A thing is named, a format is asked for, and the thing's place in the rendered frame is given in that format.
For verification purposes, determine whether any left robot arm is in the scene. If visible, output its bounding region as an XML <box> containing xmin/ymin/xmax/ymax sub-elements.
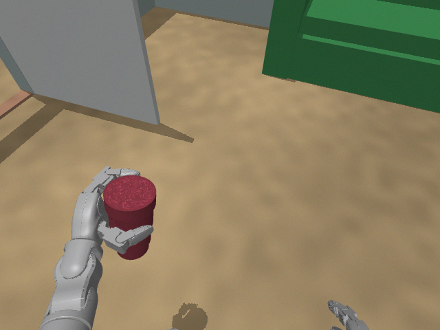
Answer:
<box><xmin>39</xmin><ymin>238</ymin><xmax>103</xmax><ymax>330</ymax></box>

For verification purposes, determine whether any left robot hand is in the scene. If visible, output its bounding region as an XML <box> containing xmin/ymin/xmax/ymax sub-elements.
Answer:
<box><xmin>71</xmin><ymin>166</ymin><xmax>153</xmax><ymax>254</ymax></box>

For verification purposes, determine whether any right robot hand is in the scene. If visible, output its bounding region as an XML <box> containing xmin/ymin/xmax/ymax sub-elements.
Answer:
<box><xmin>328</xmin><ymin>300</ymin><xmax>369</xmax><ymax>330</ymax></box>

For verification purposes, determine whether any sofa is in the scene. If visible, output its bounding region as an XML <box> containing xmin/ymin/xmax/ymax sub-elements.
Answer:
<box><xmin>262</xmin><ymin>0</ymin><xmax>440</xmax><ymax>113</ymax></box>

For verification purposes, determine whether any cup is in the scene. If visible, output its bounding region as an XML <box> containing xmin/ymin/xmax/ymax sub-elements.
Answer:
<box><xmin>103</xmin><ymin>175</ymin><xmax>156</xmax><ymax>260</ymax></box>

